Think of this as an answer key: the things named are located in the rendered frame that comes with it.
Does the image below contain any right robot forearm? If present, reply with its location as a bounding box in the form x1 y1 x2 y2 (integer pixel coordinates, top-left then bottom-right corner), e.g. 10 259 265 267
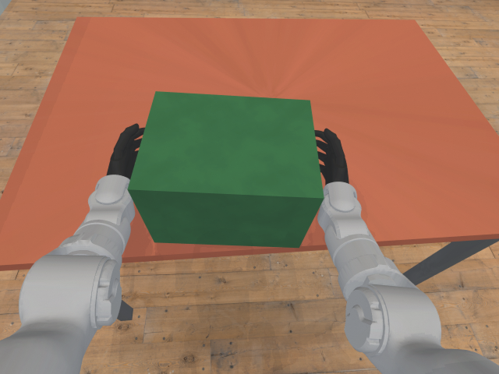
317 182 441 324

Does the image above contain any right robot hand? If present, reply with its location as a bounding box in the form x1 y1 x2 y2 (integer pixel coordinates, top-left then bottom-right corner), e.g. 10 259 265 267
314 129 349 185

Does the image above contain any robot right upper arm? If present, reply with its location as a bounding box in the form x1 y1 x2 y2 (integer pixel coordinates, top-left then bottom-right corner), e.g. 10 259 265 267
345 284 499 374

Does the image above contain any robot left upper arm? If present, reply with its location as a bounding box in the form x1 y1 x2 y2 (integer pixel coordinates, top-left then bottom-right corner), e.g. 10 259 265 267
0 255 122 374

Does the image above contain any left robot forearm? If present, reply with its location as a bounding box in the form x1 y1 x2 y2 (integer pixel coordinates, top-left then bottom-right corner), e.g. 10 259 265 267
19 175 135 323

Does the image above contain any left robot hand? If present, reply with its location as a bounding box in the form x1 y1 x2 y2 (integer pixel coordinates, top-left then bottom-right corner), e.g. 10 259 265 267
107 123 145 180

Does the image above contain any table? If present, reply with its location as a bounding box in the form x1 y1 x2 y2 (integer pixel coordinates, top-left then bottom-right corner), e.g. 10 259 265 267
0 17 499 321

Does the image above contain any carton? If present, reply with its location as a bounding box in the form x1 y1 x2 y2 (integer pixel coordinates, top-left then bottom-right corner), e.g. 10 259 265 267
127 91 324 248

